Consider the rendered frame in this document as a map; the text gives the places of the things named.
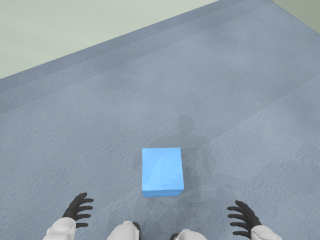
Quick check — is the robot right hand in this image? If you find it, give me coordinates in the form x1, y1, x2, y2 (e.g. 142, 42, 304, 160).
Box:
227, 200, 262, 240

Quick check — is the robot left hand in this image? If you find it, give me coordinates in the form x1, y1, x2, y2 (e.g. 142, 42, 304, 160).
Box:
62, 192, 94, 228

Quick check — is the left robot forearm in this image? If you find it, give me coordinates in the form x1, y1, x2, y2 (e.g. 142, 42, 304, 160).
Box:
43, 217, 76, 240

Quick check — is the robot left thigh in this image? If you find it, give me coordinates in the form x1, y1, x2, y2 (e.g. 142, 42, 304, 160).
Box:
106, 224, 140, 240

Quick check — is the right robot forearm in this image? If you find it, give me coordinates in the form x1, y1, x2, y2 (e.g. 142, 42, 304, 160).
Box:
250, 225, 282, 240

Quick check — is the carton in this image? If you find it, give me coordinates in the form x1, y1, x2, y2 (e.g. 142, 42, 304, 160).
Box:
142, 147, 184, 198

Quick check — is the robot left shin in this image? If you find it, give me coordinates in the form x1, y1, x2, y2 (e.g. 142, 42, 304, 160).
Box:
123, 221, 135, 227

